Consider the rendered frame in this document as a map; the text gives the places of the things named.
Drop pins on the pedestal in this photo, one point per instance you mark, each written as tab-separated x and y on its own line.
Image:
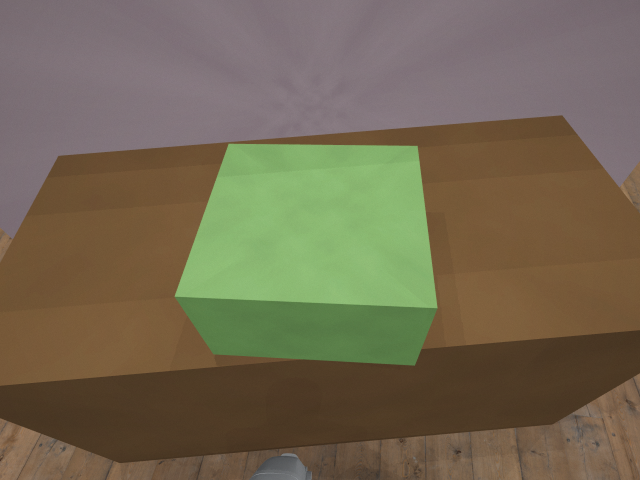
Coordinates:
536	262

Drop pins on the robot left thigh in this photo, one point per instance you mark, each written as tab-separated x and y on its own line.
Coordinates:
282	468

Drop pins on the carton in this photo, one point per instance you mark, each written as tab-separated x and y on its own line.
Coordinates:
316	252

